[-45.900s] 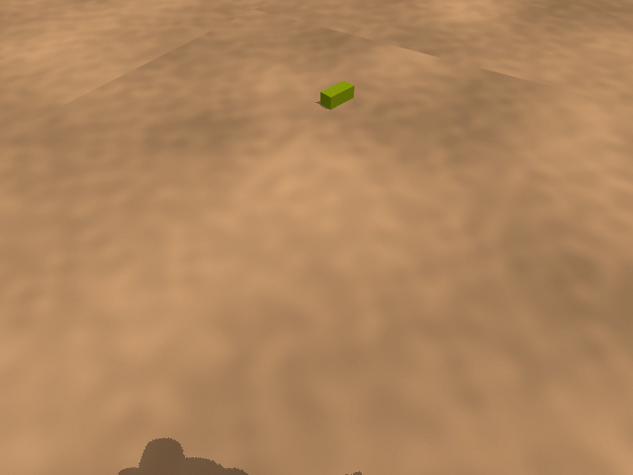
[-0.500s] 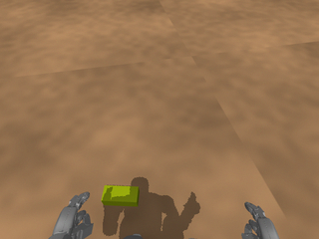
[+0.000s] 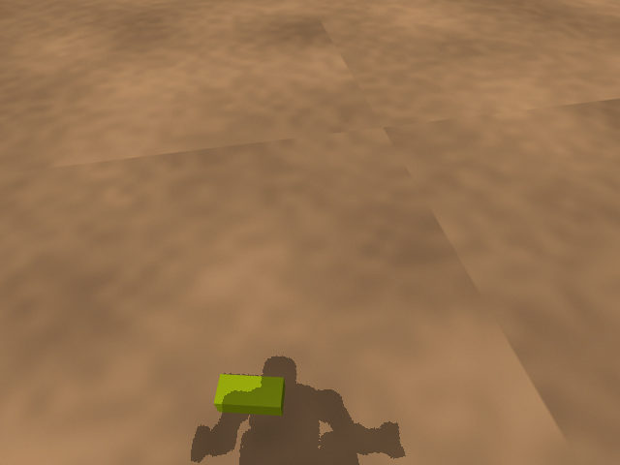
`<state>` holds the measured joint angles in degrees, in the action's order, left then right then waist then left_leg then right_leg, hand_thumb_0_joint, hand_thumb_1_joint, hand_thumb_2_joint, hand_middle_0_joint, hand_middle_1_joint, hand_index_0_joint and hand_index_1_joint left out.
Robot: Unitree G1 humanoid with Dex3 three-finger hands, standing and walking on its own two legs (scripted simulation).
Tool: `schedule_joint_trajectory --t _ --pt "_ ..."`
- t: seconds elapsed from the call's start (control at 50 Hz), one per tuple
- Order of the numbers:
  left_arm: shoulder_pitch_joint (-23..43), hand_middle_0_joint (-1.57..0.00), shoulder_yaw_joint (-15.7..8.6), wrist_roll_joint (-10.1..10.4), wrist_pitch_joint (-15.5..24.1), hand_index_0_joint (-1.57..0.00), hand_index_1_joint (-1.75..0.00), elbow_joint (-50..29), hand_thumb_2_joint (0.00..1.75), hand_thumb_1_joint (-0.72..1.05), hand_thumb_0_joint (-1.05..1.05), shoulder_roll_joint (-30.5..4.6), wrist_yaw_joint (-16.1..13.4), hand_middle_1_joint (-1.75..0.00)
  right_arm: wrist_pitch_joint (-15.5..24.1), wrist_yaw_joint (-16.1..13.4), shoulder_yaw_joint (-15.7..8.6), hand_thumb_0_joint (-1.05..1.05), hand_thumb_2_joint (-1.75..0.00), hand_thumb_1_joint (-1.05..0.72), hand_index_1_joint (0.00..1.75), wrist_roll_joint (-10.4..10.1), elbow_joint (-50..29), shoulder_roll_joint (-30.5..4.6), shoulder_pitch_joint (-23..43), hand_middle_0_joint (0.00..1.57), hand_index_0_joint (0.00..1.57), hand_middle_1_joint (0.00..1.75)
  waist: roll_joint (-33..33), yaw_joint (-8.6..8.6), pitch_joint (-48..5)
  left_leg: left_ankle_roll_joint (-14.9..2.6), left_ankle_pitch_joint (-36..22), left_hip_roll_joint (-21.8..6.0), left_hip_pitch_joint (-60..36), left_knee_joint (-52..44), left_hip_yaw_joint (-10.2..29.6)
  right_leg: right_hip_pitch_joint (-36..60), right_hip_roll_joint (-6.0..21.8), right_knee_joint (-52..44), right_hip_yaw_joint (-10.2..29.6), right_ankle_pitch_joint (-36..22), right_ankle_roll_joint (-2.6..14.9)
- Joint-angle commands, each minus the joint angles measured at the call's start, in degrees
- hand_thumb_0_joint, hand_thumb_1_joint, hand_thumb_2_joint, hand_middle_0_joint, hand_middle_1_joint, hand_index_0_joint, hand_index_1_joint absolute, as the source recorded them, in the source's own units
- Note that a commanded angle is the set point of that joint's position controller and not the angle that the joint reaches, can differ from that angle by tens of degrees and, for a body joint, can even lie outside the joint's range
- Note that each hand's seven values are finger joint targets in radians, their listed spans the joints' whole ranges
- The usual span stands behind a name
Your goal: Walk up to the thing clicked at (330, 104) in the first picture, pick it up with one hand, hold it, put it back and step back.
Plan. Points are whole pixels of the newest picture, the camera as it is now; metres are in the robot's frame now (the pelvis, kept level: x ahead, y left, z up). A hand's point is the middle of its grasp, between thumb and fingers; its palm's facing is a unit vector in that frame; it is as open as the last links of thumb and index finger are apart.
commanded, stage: stand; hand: left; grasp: from above
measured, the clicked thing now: (251, 394) +0.45 +0.22 -0.74
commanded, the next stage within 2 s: step back in 1.94 s
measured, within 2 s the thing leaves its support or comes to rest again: neither
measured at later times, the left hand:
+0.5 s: hand out of the picture +0.05 +0.23 -0.16, palm faces +0.02 -0.94 -0.34, open 7.4 cm
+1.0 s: hand out of the picture +0.09 +0.23 -0.15, palm faces +0.02 -0.94 -0.34, open 7.4 cm
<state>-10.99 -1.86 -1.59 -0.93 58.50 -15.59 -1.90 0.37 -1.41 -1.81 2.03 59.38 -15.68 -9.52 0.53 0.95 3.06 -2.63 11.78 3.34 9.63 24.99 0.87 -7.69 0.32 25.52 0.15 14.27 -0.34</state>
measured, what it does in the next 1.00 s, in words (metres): stands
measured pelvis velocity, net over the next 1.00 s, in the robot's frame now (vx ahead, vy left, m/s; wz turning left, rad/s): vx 0.02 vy -0.01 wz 0.00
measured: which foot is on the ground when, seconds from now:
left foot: down 0.00-1.00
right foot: down 0.00-1.00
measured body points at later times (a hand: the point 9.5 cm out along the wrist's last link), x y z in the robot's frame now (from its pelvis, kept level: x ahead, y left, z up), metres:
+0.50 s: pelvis +0.00 -0.01 +0.01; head +0.00 -0.01 +0.46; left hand +0.05 +0.28 -0.13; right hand +0.07 -0.29 -0.14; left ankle +0.02 +0.09 -0.74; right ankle +0.00 -0.12 -0.74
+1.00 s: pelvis +0.02 -0.01 +0.01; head +0.02 -0.02 +0.46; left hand +0.09 +0.28 -0.13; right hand +0.09 -0.30 -0.13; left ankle +0.02 +0.09 -0.74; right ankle +0.00 -0.12 -0.74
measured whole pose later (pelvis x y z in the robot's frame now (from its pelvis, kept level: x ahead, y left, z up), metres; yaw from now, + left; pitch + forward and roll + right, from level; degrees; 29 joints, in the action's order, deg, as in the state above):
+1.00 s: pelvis +0.02 -0.01 +0.01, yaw +0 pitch -3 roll +0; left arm -5.9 -1.4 -0.8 0.3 66.3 -17.4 -1.1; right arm 0.6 -1.1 -0.7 0.9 65.9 -18.2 -6.1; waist 0.9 0.0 3.5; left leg -1.7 9.2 2.4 5.2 17.4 1.7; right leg -2.8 -0.5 17.1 -0.3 11.3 0.5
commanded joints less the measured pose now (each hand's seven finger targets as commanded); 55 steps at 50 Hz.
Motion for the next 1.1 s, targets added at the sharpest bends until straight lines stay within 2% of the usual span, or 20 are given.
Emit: schedule_joint_trajectory --t 0.0,0.04,0.18,0.2,0.24,0.3,0.32,0.36,0.46,0.54,0.64,0.66,0.72,0.88,0.94,1.08 --pt "2.53 -0.20 -2.43 -0.05 1.87 -0.20 -0.30 -1.20 0.90 0.90 0.00 -10.62 -0.60 -0.30 1.52 -0.79 -2.39 0.00 -0.90 -0.90 0.30 -0.28 -2.05 -11.59 3.02 0.20 0.20 0.30 0.63 0.17 -1.83 0.38 -0.74 -8.20 -1.45 -9.46 10.00 0.78 4.81 -6.49 4.93 -4.81 0.96" --pt "2.53 -0.20 -2.22 -0.12 1.99 -0.20 -0.30 -0.02 0.90 0.90 0.00 -10.67 -0.64 -0.30 1.58 -0.73 -2.30 0.00 -0.90 -0.90 0.30 -0.49 -1.18 -11.37 3.41 0.20 0.20 0.30 -0.27 0.23 -2.02 0.60 -3.34 -8.16 -3.17 -9.21 9.66 0.63 5.12 -7.34 5.05 -5.49 0.88" --pt "3.36 -0.20 -1.99 -0.19 1.99 -0.20 -0.30 2.77 0.90 0.90 0.00 -11.43 -0.61 -0.30 1.02 -0.47 -1.98 0.00 -0.90 -0.90 0.30 -0.52 0.88 -11.65 4.22 0.20 0.20 0.30 -0.42 -0.05 -0.03 0.55 1.01 -8.25 -1.84 -10.86 9.73 0.64 5.35 -9.45 4.93 -2.83 0.73" --pt "3.76 -0.20 -2.01 -0.19 2.12 -0.20 -0.30 2.85 0.90 0.90 0.00 -11.57 -0.66 -0.30 1.06 -0.46 -2.05 0.00 -0.90 -0.90 0.30 -0.58 0.80 -11.77 4.82 0.20 0.20 0.30 -0.95 -0.07 -1.37 0.37 -1.60 -8.20 -3.12 -9.89 9.22 1.09 5.93 -9.92 5.33 -3.81 0.93" --pt "3.46 -0.20 -1.74 -0.17 2.19 -0.20 -0.30 3.45 0.90 0.90 0.00 -11.52 -0.59 -0.30 1.09 -0.39 -1.86 0.00 -0.90 -0.90 0.30 -0.66 1.41 -11.71 4.55 0.20 0.20 0.30 -1.08 -0.20 -1.38 0.51 -2.70 -8.21 -4.20 -9.81 9.08 0.52 6.01 -10.39 5.39 -3.52 0.97" --pt "3.70 -0.20 -1.64 -0.09 2.15 -0.20 -0.30 4.09 0.90 0.90 0.00 -11.88 -0.56 -0.30 0.89 -0.31 -1.71 0.00 -0.90 -0.90 0.30 -0.66 2.08 -12.04 4.72 0.20 0.20 0.30 -0.54 -0.32 0.07 0.51 -0.50 -8.24 -2.85 -10.16 9.31 0.11 5.85 -10.87 5.25 -2.33 0.91" --pt "4.36 -0.20 -1.80 -0.05 2.19 -0.20 -0.30 3.94 0.90 0.90 0.00 -12.29 -0.59 -0.30 0.88 -0.35 -1.67 0.00 -0.90 -0.90 0.30 -0.62 2.08 -12.00 4.63 0.20 0.20 0.30 -0.81 -0.49 -1.01 0.38 -2.01 -8.31 -3.14 -9.94 9.03 1.20 6.26 -10.85 5.50 -3.28 1.14" --pt "3.99 -0.20 -1.67 -0.05 2.21 -0.20 -0.30 4.37 0.90 0.90 0.00 -12.45 -0.52 -0.30 0.81 -0.28 -1.58 0.00 -0.90 -0.90 0.30 -0.69 2.36 -12.32 4.82 0.20 0.20 0.30 -0.32 -0.44 -0.13 0.41 -0.68 -8.39 -2.59 -10.40 9.40 0.38 5.87 -11.11 5.19 -2.28 0.95" --pt "4.69 -0.20 -1.77 0.15 2.39 -0.20 -0.30 4.70 0.90 0.90 0.00 -12.85 -0.38 -0.30 0.87 -0.27 -1.25 0.00 -0.90 -0.90 0.30 -0.73 2.75 -12.33 4.69 0.20 0.20 0.30 -0.52 -0.40 -1.59 0.19 -3.51 -8.50 -2.83 -9.88 8.97 2.52 6.49 -11.17 5.64 -4.80 1.25" --pt "4.94 -0.20 -1.64 0.20 2.38 -0.20 -0.30 4.99 0.90 0.90 0.00 -13.03 -0.25 -0.30 1.01 -0.14 -1.05 0.00 -0.90 -0.90 0.30 -0.85 2.83 -12.74 5.14 0.20 0.20 0.30 -0.94 -0.33 -1.04 0.49 -4.43 -8.47 -3.41 -10.01 8.92 1.69 6.35 -11.45 5.43 -4.00 1.14" --pt "5.89 -0.20 -1.71 0.37 2.36 -0.20 -0.30 4.94 0.90 0.90 0.00 -13.15 -0.15 -0.30 1.13 -0.29 -0.97 0.00 -0.90 -0.90 0.30 -0.88 3.22 -13.15 5.22 0.20 0.20 0.30 -0.24 -0.55 -2.17 0.31 -7.26 -8.91 -3.81 -9.63 8.63 3.06 6.67 -11.29 5.59 -6.98 1.49" --pt "5.75 -0.20 -1.67 0.41 2.34 -0.20 -0.30 5.05 0.90 0.90 0.00 -13.02 -0.09 -0.30 1.08 -0.29 -0.86 0.00 -0.90 -0.90 0.30 -0.87 3.45 -12.99 4.99 0.20 0.20 0.30 0.19 -0.61 -1.79 0.48 -6.21 -8.78 -3.43 -9.76 8.69 2.90 6.41 -11.28 5.44 -6.69 1.33" --pt "5.61 -0.20 -1.68 0.48 2.34 -0.20 -0.30 5.07 0.90 0.90 0.00 -12.79 -0.05 -0.30 1.30 -0.37 -0.89 0.00 -0.90 -0.90 0.30 -0.94 3.48 -13.48 5.19 0.20 0.20 0.30 0.25 -0.30 -2.90 0.31 -9.58 -9.16 -4.36 -9.55 8.64 3.90 6.57 -10.84 5.24 -9.01 1.39" --pt "6.73 -0.20 -1.85 0.72 2.33 -0.20 -0.30 5.04 0.90 0.90 0.00 -13.34 0.05 -0.30 1.41 -0.46 -0.71 0.00 -0.90 -0.90 0.30 -1.03 3.60 -13.68 5.23 0.20 0.20 0.30 -0.87 -0.67 -3.32 0.42 -12.57 -9.45 -5.70 -9.27 8.27 4.11 6.68 -11.03 5.39 -10.52 1.26" --pt "6.63 -0.20 -1.85 0.75 2.38 -0.20 -0.30 4.71 0.90 0.90 0.00 -13.32 0.08 -0.30 1.53 -0.47 -0.71 0.00 -0.90 -0.90 0.30 -1.07 3.61 -14.22 5.27 0.20 0.20 0.30 -0.10 -0.51 -4.39 0.44 -15.29 -9.70 -6.23 -9.03 8.13 4.94 6.77 -10.62 5.19 -13.23 1.24" --pt "7.25 -0.20 -1.88 0.77 2.34 -0.20 -0.30 4.53 0.90 0.90 0.00 -13.55 0.26 -0.30 1.58 -0.40 -0.64 0.00 -0.90 -0.90 0.30 -0.97 3.27 -14.17 5.83 0.20 0.20 0.30 -0.99 -0.63 -3.66 0.63 -14.38 -9.75 -5.73 -9.19 7.97 4.50 6.68 -10.90 5.11 -11.96 1.26"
